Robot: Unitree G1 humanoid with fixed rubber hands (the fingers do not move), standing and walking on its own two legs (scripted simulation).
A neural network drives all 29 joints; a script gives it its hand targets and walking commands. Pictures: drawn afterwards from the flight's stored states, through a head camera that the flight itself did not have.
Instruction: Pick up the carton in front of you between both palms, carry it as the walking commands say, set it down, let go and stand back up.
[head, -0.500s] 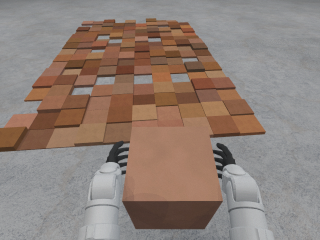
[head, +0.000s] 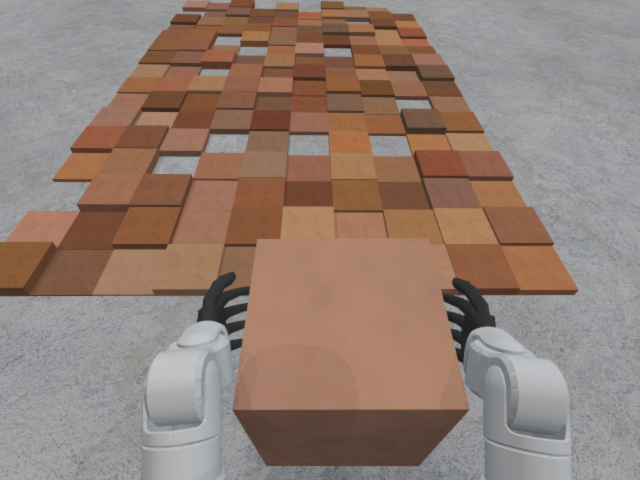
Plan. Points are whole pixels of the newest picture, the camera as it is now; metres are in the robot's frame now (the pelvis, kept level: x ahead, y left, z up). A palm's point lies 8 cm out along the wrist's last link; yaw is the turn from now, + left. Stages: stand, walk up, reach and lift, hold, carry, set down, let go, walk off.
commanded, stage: carry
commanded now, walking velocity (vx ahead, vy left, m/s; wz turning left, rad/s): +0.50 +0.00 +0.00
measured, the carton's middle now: (342, 359) +0.27 +0.00 +0.01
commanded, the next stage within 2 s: none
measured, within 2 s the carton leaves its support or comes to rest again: neither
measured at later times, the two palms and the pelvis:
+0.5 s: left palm (263, 153) +0.61 +0.14 +0.10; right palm (434, 163) +0.60 -0.15 +0.09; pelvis +0.33 +0.00 -0.03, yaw +0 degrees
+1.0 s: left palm (278, 38) +1.03 +0.16 +0.14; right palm (402, 43) +1.02 -0.14 +0.14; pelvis +0.65 +0.01 -0.03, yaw -1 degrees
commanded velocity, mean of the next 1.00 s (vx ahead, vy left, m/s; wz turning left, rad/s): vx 0.50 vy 0.00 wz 0.00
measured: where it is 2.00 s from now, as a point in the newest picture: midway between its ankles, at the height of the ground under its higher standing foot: (328, 226)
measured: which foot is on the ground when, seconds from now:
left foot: up 0.00-0.02, down 0.04-0.48, up 0.50-0.96, down 0.98-1.00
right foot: down 0.00-0.06, up 0.08-0.46, down 0.48-0.98, up 1.00-1.00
